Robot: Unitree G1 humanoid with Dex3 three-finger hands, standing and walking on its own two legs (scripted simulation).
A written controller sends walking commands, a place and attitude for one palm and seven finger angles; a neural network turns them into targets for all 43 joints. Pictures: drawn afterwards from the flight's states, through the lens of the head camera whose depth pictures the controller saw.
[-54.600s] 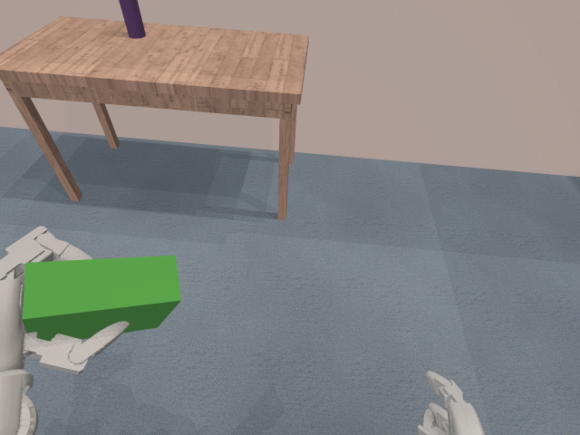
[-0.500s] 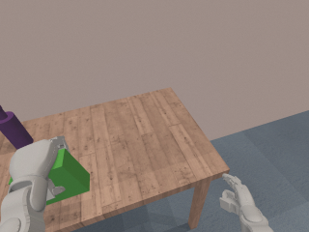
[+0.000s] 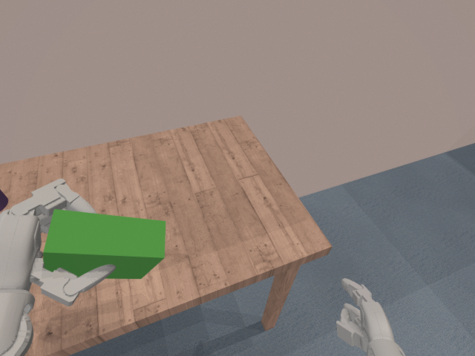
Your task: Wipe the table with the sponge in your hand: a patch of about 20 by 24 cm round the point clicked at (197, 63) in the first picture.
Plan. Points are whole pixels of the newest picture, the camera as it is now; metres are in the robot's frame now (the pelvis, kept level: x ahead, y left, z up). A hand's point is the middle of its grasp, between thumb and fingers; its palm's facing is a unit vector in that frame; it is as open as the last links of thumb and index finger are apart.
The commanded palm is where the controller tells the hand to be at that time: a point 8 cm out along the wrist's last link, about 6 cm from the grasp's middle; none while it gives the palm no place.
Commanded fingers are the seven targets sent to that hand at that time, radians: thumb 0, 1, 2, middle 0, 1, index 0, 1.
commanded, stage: step back with the hand held close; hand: left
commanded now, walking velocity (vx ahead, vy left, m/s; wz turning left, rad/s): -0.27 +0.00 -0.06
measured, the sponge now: (121, 250) +0.22 +0.19 +0.12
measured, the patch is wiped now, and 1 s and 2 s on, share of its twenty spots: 1.00 1.00 1.00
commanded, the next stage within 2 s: stop stepping back and stand still in 1.04 s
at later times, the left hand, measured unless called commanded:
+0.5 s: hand (12, 270) +0.16 +0.28 +0.16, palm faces +0.37 -0.83 -0.42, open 9.5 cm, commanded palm +0.12 +0.31 +0.18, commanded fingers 0.00 0.10 1.30 -1.20 -1.60 -1.20 -1.60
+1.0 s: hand out of the picture +0.07 +0.28 +0.16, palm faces +0.37 -0.86 -0.36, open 9.5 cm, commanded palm +0.00 +0.32 +0.18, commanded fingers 0.00 0.10 1.30 -1.20 -1.60 -1.20 -1.60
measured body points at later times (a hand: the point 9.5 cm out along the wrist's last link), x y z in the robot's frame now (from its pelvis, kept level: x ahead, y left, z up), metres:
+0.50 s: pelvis -0.04 +0.03 -0.01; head -0.04 +0.06 +0.44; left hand +0.14 +0.32 +0.18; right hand +0.11 -0.21 -0.08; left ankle +0.02 +0.08 -0.74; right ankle -0.09 -0.10 -0.73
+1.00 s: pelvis -0.15 +0.03 -0.01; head -0.13 +0.08 +0.43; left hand +0.04 +0.32 +0.18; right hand +0.04 -0.22 -0.07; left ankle -0.14 +0.14 -0.74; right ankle -0.10 -0.10 -0.73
